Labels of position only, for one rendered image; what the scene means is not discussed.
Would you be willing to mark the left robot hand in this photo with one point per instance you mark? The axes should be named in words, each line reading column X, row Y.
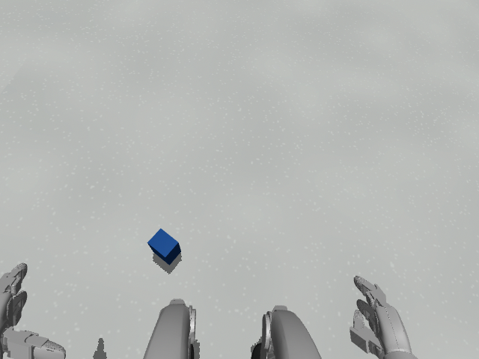
column 21, row 344

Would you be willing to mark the carton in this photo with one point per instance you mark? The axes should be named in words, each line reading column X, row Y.
column 164, row 246

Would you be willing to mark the right robot hand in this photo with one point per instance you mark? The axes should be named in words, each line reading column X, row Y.
column 387, row 333

